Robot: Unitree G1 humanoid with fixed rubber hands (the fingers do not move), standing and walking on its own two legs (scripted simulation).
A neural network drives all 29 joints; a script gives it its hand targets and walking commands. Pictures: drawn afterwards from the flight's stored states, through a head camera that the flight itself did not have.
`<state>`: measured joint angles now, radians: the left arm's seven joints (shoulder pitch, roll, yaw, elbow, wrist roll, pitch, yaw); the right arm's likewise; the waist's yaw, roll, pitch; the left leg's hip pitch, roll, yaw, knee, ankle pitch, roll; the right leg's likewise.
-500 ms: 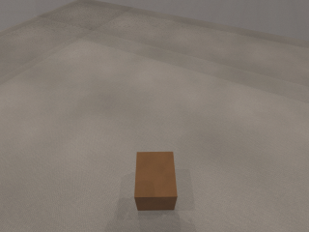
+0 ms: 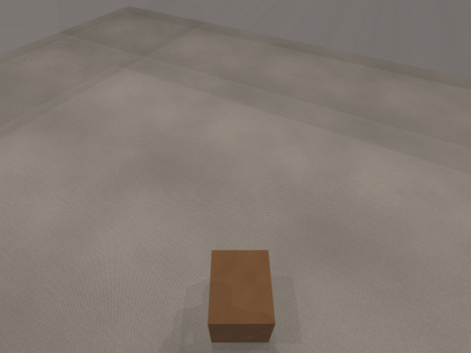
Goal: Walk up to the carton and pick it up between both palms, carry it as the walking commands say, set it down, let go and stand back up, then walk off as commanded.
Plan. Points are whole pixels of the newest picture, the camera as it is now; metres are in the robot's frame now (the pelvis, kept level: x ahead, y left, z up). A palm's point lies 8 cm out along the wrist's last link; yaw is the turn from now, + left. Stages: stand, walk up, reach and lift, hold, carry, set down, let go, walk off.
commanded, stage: walk up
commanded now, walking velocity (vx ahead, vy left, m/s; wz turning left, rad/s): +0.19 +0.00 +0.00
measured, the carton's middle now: (240, 296) +0.47 -0.01 -0.66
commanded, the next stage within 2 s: none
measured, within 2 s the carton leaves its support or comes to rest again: neither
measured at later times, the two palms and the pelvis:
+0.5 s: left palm out of the picture +0.10 +0.21 -0.13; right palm out of the picture +0.13 -0.27 -0.16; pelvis +0.11 -0.03 -0.01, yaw -2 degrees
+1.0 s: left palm out of the picture +0.08 +0.22 -0.16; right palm out of the picture +0.12 -0.27 -0.16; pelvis +0.07 -0.02 -0.02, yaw -1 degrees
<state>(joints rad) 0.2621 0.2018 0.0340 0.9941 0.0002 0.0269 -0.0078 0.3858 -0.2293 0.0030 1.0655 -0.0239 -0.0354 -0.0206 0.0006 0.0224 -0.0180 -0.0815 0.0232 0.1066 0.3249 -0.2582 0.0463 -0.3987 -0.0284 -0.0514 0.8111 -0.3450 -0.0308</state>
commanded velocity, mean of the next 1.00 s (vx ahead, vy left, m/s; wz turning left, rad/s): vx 0.07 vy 0.06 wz -0.01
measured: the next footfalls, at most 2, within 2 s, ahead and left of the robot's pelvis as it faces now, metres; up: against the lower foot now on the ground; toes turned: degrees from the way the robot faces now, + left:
right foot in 0.14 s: +0.10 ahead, -0.14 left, +0.00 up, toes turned -4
left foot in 0.58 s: +0.23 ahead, +0.08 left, +0.00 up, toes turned +5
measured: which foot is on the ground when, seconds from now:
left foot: down 0.00-0.12, up 0.14-0.56, down 0.58-1.00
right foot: up 0.00-0.12, down 0.14-0.58, up 0.60-0.96, down 0.98-1.00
